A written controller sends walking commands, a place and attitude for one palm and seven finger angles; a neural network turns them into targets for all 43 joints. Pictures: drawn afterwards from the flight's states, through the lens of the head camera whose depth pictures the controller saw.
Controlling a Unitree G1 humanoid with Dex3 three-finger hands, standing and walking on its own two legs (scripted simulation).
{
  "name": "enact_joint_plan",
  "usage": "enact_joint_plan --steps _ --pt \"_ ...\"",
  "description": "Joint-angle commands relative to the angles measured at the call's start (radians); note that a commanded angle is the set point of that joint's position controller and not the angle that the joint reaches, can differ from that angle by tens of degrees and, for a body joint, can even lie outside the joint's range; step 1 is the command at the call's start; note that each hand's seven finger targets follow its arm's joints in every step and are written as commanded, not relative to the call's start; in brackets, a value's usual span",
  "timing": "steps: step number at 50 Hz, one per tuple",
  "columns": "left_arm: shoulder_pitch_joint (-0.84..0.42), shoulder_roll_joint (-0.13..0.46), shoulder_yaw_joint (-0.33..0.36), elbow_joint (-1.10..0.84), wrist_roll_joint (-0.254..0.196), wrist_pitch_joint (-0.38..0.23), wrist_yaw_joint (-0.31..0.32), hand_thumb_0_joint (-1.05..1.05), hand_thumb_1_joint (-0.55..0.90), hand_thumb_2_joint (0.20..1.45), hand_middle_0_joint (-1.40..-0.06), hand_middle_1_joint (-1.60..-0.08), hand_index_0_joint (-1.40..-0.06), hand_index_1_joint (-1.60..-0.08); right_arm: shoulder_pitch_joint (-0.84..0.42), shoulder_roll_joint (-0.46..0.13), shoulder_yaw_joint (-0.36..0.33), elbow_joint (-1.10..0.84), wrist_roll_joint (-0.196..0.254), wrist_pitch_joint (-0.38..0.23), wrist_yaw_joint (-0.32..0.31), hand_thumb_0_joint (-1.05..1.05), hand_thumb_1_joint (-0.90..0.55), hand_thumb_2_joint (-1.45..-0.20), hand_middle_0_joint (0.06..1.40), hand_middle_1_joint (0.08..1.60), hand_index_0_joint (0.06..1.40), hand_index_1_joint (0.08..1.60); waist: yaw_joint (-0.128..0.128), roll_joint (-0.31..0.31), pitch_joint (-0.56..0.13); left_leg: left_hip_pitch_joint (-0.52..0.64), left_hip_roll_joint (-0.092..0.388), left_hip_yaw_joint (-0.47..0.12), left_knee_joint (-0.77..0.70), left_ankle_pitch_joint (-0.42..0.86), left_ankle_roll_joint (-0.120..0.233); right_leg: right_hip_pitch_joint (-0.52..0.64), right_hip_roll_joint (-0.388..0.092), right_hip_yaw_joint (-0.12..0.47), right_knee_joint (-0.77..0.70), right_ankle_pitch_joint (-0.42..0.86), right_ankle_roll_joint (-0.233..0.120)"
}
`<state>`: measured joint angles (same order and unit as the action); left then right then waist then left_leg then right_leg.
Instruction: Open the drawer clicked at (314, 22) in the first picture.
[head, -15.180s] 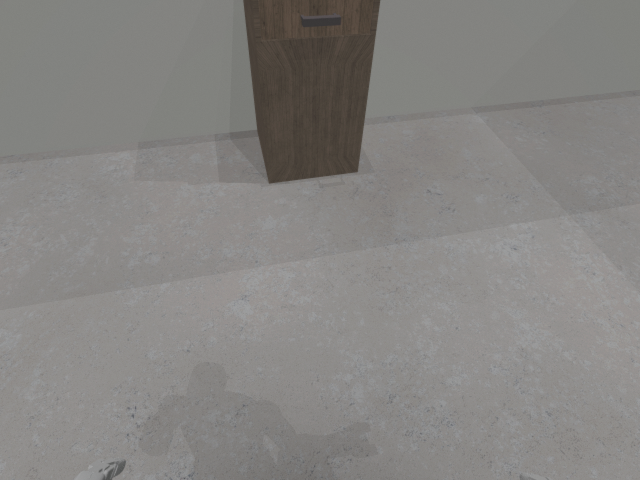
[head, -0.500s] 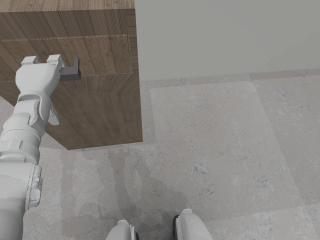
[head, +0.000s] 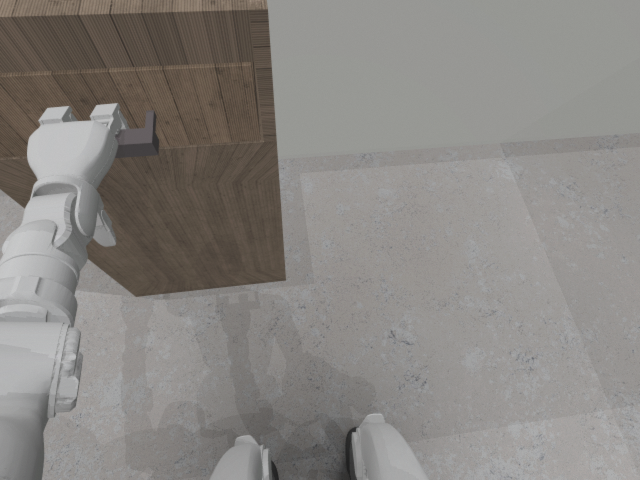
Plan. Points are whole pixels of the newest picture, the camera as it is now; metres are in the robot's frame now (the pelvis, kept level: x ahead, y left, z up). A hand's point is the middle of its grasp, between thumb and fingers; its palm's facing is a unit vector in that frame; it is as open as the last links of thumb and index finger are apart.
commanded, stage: close the thumb around the handle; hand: left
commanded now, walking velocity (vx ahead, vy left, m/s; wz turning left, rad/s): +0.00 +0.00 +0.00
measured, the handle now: (104, 132) +0.56 +0.25 +0.03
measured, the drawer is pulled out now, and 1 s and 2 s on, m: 0.00 0.00 0.05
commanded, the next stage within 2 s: pull the drawer open in 0.76 s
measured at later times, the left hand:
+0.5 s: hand (97, 177) +0.50 +0.26 +0.01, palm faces -0.07 -0.02 -1.00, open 8.7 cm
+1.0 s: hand (98, 179) +0.50 +0.26 +0.01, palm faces -0.07 -0.03 -1.00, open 6.1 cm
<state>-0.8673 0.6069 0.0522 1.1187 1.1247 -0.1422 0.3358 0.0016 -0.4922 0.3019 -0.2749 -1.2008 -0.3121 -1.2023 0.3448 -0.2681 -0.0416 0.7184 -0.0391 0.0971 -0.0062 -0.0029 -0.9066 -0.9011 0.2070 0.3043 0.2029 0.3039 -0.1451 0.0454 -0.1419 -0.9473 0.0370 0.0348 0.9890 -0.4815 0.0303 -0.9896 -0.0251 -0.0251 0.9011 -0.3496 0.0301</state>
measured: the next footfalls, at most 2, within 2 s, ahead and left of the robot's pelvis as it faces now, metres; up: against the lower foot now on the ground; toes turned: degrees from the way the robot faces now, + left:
none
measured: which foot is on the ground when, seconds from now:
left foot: down 0.00-1.00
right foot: down 0.00-1.00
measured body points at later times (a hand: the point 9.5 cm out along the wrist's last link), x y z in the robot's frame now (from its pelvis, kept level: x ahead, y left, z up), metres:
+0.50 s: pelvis +0.01 +0.00 +0.00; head +0.14 +0.01 +0.43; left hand +0.50 +0.25 +0.06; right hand +0.00 -0.28 -0.12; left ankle -0.02 +0.10 -0.67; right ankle +0.03 -0.14 -0.67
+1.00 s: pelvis +0.01 +0.00 +0.01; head +0.14 +0.01 +0.44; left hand +0.50 +0.25 +0.06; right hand +0.00 -0.28 -0.12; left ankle -0.02 +0.10 -0.67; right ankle +0.03 -0.14 -0.67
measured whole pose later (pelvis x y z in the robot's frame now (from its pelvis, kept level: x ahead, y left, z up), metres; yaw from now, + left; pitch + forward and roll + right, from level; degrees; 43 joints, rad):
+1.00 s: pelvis +0.01 +0.00 +0.01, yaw -1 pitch +24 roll -2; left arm -0.78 0.58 0.06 1.04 1.11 -0.11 0.34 0.01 0.68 0.76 -0.30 -1.34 -0.35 -1.34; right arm 0.35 -0.26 -0.06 0.73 -0.04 0.11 0.01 0.00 -0.91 -0.90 0.21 0.30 0.20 0.30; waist -0.13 0.05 -0.15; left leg -0.89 0.04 0.05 0.95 -0.49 0.03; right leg -0.94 -0.02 -0.01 0.86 -0.35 0.03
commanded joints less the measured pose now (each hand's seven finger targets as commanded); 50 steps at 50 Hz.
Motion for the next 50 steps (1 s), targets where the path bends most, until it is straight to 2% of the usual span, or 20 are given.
enact_joint_plan --steps 1,3,7,9,14,17,18,20,23,26,28,30,32,33,35,38,42,43,47,50 --pt "-0.359 0.256 0.056 -0.152 -0.016 0.013 0.03 0.0 -0.5 0.3 -0.3 -1.2 -0.3 -1.2 0.189 -0.186 -0.067 -0.02 -0.005 -0.005 -0.009 0.0 -0.9 -0.9 0.2 0.3 0.2 0.3 -0.002 0.056 -0.475 0.308 -0.034 -0.044 -0.102 0.491 0.002 0.279 0.066 -0.025 -0.062 0.288 -0.059" --pt "-0.349 0.238 0.042 -0.161 -0.015 0.018 0.033 0.0 -0.5 0.3 -0.3 -1.2 -0.3 -1.2 0.191 -0.185 -0.069 -0.019 -0.006 -0.005 -0.007 0.0 -0.9 -0.9 0.2 0.3 0.2 0.3 0.002 0.082 -0.495 0.332 -0.033 -0.045 -0.104 0.508 -0.001 0.277 0.067 -0.026 -0.064 0.292 -0.058" --pt "-0.357 0.217 0.029 -0.168 -0.019 0.021 0.03 0.0 -0.276 0.396 -0.316 -1.224 -0.316 -1.224 0.193 -0.182 -0.069 -0.015 -0.005 -0.004 -0.006 0.0 -0.9 -0.9 0.2 0.3 0.2 0.3 -0.006 0.072 -0.477 0.34 -0.029 -0.048 -0.108 0.53 -0.002 0.28 0.068 -0.028 -0.07 0.305 -0.057" --pt "-0.329 0.233 0.045 -0.17 -0.022 0.019 0.026 0.0 -0.164 0.444 -0.324 -1.236 -0.324 -1.236 0.189 -0.184 -0.068 -0.018 -0.005 -0.002 -0.004 0.0 -0.9 -0.9 0.2 0.3 0.2 0.3 0.009 0.072 -0.474 0.335 -0.032 -0.042 -0.114 0.514 -0.001 0.299 0.068 -0.026 -0.073 0.302 -0.059" --pt "-0.321 0.237 0.047 -0.166 -0.017 0.012 0.022 0.0 0.116 0.564 -0.344 -1.266 -0.344 -1.266 0.188 -0.183 -0.068 -0.014 -0.005 -0.001 -0.007 0.0 -0.9 -0.9 0.2 0.3 0.2 0.3 0.005 0.058 -0.452 0.323 -0.031 -0.042 -0.116 0.515 0.001 0.297 0.067 -0.026 -0.075 0.309 -0.059" --pt "-0.3 0.238 0.054 -0.18 -0.017 0.002 0.024 0.0 0.284 0.636 -0.356 -1.284 -0.356 -1.284 0.186 -0.181 -0.069 -0.019 -0.007 0.0 -0.005 0.0 -0.9 -0.9 0.2 0.3 0.2 0.3 0.018 0.076 -0.487 0.341 -0.033 -0.042 -0.113 0.547 -0.002 0.307 0.067 -0.023 -0.067 0.326 -0.06" --pt "-0.307 0.204 0.031 -0.182 -0.018 0.001 0.026 0.0 0.34 0.66 -0.36 -1.29 -0.36 -1.29 0.184 -0.177 -0.072 -0.018 -0.006 -0.001 -0.004 0.0 -0.9 -0.9 0.2 0.3 0.2 0.3 0.01 0.081 -0.467 0.343 -0.03 -0.042 -0.112 0.547 -0.004 0.29 0.067 -0.028 -0.069 0.316 -0.06" --pt "-0.306 0.208 0.036 -0.161 -0.018 0.008 0.031 0.0 0.452 0.708 -0.368 -1.302 -0.368 -1.302 0.185 -0.18 -0.071 -0.015 -0.006 -0.001 -0.004 0.0 -0.9 -0.9 0.2 0.3 0.2 0.3 0.003 0.053 -0.436 0.329 -0.029 -0.043 -0.114 0.527 -0.002 0.283 0.069 -0.029 -0.073 0.305 -0.059" --pt "-0.325 0.219 0.038 -0.162 -0.016 0.013 0.036 0.0 0.62 0.78 -0.38 -1.32 -0.38 -1.32 0.187 -0.182 -0.071 -0.013 -0.005 -0.001 -0.002 0.0 -0.9 -0.9 0.2 0.3 0.2 0.3 0.005 0.071 -0.456 0.329 -0.031 -0.042 -0.112 0.522 -0.002 0.285 0.068 -0.027 -0.069 0.307 -0.06" --pt "-0.339 0.242 0.051 -0.145 -0.019 0.024 0.033 0.0 0.788 0.852 -0.392 -1.338 -0.392 -1.338 0.19 -0.185 -0.067 -0.012 -0.006 0.002 -0.005 0.0 -0.9 -0.9 0.2 0.3 0.2 0.3 0.0 0.036 -0.453 0.306 -0.035 -0.04 -0.112 0.511 0.002 0.305 0.067 -0.024 -0.069 0.317 -0.059" --pt "-0.327 0.232 0.039 -0.142 -0.017 0.03 0.03 0.0 0.9 0.9 -0.4 -1.35 -0.4 -1.35 0.184 -0.184 -0.067 -0.017 -0.002 0.002 -0.005 0.0 -0.9 -0.9 0.2 0.3 0.2 0.3 0.002 0.055 -0.446 0.31 -0.035 -0.037 -0.116 0.508 0.0 0.301 0.066 -0.024 -0.072 0.313 -0.059" --pt "-0.316 0.231 0.041 -0.152 -0.015 0.029 0.027 0.0 0.9 0.9 -0.4 -1.35 -0.4 -1.35 0.186 -0.183 -0.068 -0.022 -0.003 0.003 -0.006 0.0 -0.9 -0.9 0.2 0.3 0.2 0.3 0.01 0.056 -0.472 0.326 -0.034 -0.04 -0.117 0.527 -0.001 0.311 0.067 -0.025 -0.07 0.322 -0.059" --pt "-0.333 0.192 0.015 -0.152 -0.021 0.028 0.024 0.0 0.9 0.9 -0.4 -1.35 -0.4 -1.35 0.192 -0.18 -0.07 -0.018 -0.004 0.001 -0.004 0.0 -0.9 -0.9 0.2 0.3 0.2 0.3 -0.005 0.067 -0.459 0.349 -0.028 -0.046 -0.112 0.547 -0.004 0.279 0.068 -0.03 -0.072 0.315 -0.058" --pt "-0.311 0.222 0.042 -0.149 -0.021 0.027 0.022 0.0 0.9 0.9 -0.4 -1.35 -0.4 -1.35 0.19 -0.184 -0.07 -0.018 -0.004 0.001 -0.004 0.0 -0.9 -0.9 0.2 0.3 0.2 0.3 0.009 0.055 -0.459 0.342 -0.028 -0.047 -0.114 0.549 -0.004 0.292 0.067 -0.029 -0.069 0.313 -0.058" --pt "-0.322 0.213 0.027 -0.148 -0.018 0.025 0.021 0.0 0.9 0.9 -0.4 -1.35 -0.4 -1.35 0.185 -0.182 -0.068 -0.021 -0.003 0.001 -0.005 0.0 -0.9 -0.9 0.2 0.3 0.2 0.3 0.001 0.055 -0.45 0.326 -0.033 -0.04 -0.117 0.511 -0.001 0.296 0.067 -0.025 -0.077 0.306 -0.058" --pt "-0.304 0.226 0.045 -0.167 -0.017 0.021 0.023 0.0 0.9 0.9 -0.4 -1.35 -0.4 -1.35 0.186 -0.183 -0.07 -0.02 -0.004 0.0 -0.004 0.0 -0.9 -0.9 0.2 0.3 0.2 0.3 0.015 0.067 -0.476 0.35 -0.03 -0.044 -0.116 0.548 -0.004 0.302 0.067 -0.027 -0.071 0.318 -0.059" --pt "-0.314 0.216 0.042 -0.196 -0.019 0.013 0.025 0.0 0.9 0.9 -0.4 -1.35 -0.4 -1.35 0.189 -0.18 -0.072 -0.017 -0.007 0.002 -0.004 0.0 -0.9 -0.9 0.2 0.3 0.2 0.3 0.011 0.074 -0.488 0.366 -0.024 -0.051 -0.11 0.6 -0.007 0.299 0.068 -0.028 -0.065 0.338 -0.058" --pt "-0.292 0.189 0.031 -0.198 -0.021 0.012 0.025 0.0 0.9 0.9 -0.4 -1.35 -0.4 -1.35 0.189 -0.176 -0.076 -0.017 -0.008 0.0 -0.001 0.0 -0.9 -0.9 0.2 0.3 0.2 0.3 0.016 0.081 -0.486 0.381 -0.023 -0.049 -0.109 0.62 -0.008 0.295 0.069 -0.031 -0.068 0.343 -0.058" --pt "-0.186 0.178 0.048 -0.238 -0.038 0.005 0.021 0.0 0.9 0.9 -0.4 -1.35 -0.4 -1.35 0.179 -0.172 -0.077 -0.029 -0.007 0.004 0.008 0.0 -0.9 -0.9 0.2 0.3 0.2 0.3 0.049 0.087 -0.507 0.401 -0.02 -0.041 -0.119 0.664 -0.01 0.343 0.07 -0.03 -0.072 0.375 -0.06" --pt "-0.103 0.165 0.055 -0.278 -0.043 0.003 0.023 0.0 0.9 0.9 -0.4 -1.35 -0.4 -1.35 0.165 -0.169 -0.082 -0.038 -0.005 0.007 0.011 0.0 -0.9 -0.9 0.2 0.3 0.2 0.3 0.066 0.056 -0.506 0.398 -0.019 -0.033 -0.132 0.673 -0.004 0.387 0.069 -0.027 -0.082 0.401 -0.059"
